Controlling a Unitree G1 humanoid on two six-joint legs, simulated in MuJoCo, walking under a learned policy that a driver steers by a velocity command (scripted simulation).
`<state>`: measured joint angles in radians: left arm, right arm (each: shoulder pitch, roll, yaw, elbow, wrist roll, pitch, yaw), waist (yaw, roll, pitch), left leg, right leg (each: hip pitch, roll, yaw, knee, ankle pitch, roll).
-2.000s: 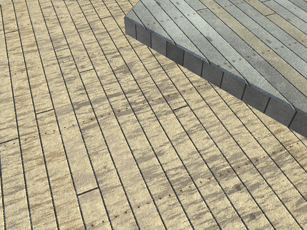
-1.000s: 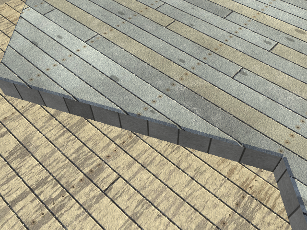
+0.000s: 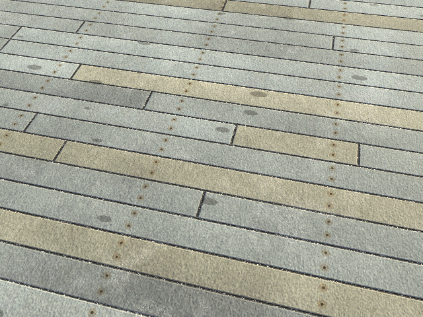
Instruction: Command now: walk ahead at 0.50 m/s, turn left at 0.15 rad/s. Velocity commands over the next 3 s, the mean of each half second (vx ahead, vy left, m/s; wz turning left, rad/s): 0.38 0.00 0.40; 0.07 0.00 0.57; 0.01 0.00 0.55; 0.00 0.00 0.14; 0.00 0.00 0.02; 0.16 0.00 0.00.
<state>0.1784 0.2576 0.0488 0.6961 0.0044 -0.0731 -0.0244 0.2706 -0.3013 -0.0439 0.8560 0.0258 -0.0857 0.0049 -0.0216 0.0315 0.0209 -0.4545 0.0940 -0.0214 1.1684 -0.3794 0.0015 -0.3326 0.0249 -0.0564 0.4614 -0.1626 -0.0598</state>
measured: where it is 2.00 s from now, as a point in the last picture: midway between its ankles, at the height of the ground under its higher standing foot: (196, 296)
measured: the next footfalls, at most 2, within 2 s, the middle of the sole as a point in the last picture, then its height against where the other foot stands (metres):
left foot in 0.44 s outside the picture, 0.15 m higher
right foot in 1.16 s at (211, 265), level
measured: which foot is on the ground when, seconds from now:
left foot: up 0.00-0.42, down 0.44-1.00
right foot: down 0.00-0.44, up 0.46-1.00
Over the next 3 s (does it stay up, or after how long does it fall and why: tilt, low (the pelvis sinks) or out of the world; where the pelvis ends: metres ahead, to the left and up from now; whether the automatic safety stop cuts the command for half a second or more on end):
stays up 0.51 0.16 0.14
